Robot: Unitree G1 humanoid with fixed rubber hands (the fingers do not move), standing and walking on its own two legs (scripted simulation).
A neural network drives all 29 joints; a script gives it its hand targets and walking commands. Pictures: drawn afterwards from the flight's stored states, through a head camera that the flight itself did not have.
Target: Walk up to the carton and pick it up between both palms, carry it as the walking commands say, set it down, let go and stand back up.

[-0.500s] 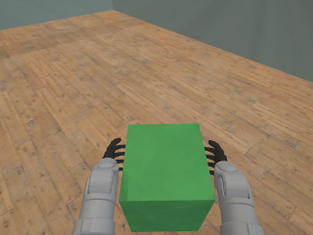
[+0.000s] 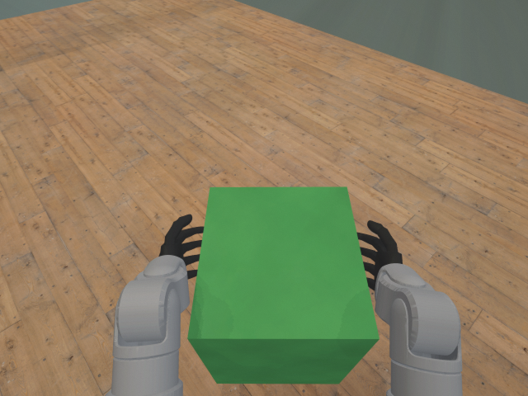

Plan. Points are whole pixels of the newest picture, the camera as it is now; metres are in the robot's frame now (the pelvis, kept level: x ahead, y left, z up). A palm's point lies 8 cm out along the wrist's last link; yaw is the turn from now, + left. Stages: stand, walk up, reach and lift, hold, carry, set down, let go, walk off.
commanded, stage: carry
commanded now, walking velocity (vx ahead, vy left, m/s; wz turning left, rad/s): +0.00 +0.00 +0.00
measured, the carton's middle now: (277, 291) +0.28 -0.01 +0.01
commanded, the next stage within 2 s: none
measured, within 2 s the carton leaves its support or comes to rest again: neither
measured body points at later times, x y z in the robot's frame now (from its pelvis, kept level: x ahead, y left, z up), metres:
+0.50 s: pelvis -0.01 +0.00 +0.01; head -0.06 -0.02 +0.46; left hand +0.26 +0.15 +0.11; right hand +0.26 -0.14 +0.10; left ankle -0.02 +0.12 -0.73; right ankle +0.06 -0.08 -0.72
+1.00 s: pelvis +0.10 +0.04 +0.02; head +0.08 +0.04 +0.47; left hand +0.37 +0.21 +0.09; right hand +0.38 -0.09 +0.09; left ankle +0.07 +0.13 -0.73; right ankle +0.10 -0.08 -0.69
